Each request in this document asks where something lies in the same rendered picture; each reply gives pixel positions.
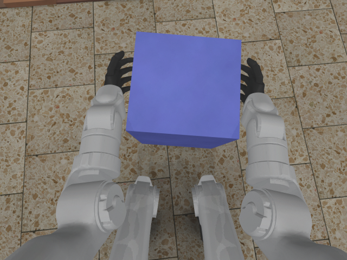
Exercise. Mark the carton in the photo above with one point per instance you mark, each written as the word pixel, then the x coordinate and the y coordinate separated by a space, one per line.
pixel 185 90

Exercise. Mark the robot right hand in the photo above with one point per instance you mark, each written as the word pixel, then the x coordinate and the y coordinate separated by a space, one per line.
pixel 254 82

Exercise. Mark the right robot thigh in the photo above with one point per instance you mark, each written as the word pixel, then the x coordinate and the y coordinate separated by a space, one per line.
pixel 220 240

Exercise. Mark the robot left forearm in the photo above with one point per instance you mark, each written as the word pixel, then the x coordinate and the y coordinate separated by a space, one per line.
pixel 98 157

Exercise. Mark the left robot upper arm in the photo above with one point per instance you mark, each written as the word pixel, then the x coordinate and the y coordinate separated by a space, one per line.
pixel 86 215

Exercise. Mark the robot left shin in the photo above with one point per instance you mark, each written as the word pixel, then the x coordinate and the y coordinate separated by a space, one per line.
pixel 140 178

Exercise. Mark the robot left hand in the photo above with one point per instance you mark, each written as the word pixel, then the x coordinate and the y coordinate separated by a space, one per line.
pixel 114 71

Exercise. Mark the right robot upper arm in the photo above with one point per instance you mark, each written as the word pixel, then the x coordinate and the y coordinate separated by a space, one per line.
pixel 280 224

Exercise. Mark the robot right forearm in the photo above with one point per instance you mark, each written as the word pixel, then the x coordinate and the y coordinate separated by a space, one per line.
pixel 268 162

